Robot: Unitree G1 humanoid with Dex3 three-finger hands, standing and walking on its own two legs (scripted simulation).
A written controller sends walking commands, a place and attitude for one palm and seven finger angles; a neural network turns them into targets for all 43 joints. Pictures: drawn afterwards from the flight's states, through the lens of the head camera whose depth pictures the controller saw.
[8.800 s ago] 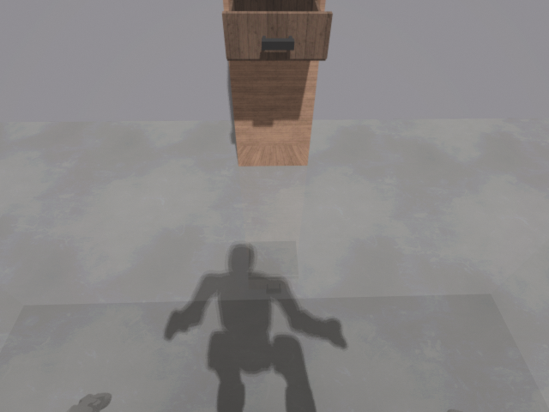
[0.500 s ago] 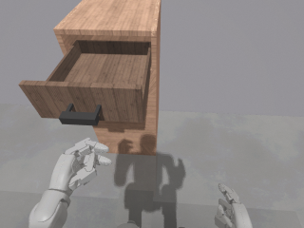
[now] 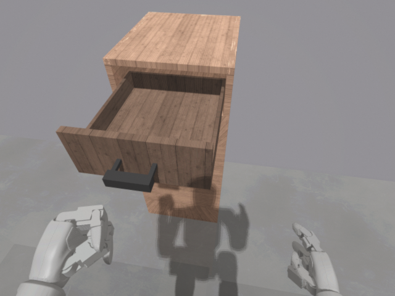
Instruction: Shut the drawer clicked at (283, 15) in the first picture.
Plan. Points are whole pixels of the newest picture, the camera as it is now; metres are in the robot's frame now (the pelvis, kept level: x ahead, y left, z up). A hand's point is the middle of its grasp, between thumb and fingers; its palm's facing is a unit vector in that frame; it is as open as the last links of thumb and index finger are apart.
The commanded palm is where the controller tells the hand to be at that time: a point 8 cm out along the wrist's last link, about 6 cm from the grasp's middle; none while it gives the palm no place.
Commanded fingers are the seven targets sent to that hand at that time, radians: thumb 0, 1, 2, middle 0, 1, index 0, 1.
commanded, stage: raise the hand and make a fist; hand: left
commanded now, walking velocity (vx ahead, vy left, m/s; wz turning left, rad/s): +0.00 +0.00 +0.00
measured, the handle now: (132, 172) +0.35 +0.19 +0.07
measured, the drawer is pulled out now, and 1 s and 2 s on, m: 0.30 0.30 0.30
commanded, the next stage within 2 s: bring the fist close to the handle in 0.64 s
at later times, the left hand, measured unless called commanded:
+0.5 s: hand (99, 247) +0.16 +0.16 +0.14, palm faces -0.02 -0.99 -0.11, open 3.3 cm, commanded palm +0.12 +0.22 +0.16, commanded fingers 0.00 0.90 0.90 -1.40 -1.60 -1.40 -1.60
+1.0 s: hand (105, 237) +0.18 +0.17 +0.12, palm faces +0.04 -1.00 -0.09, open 3.3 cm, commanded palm +0.15 +0.22 +0.13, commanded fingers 0.00 0.90 0.90 -1.40 -1.60 -1.40 -1.60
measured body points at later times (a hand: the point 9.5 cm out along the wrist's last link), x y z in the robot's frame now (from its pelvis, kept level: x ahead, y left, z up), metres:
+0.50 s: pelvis -0.02 -0.01 +0.01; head -0.05 -0.03 +0.46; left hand +0.15 +0.22 +0.15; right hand +0.17 -0.22 -0.04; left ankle +0.00 +0.08 -0.71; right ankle -0.02 -0.10 -0.71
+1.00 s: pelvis -0.01 -0.04 +0.01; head -0.02 -0.06 +0.46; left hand +0.17 +0.22 +0.13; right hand +0.19 -0.26 -0.05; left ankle +0.00 +0.08 -0.71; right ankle -0.02 -0.10 -0.71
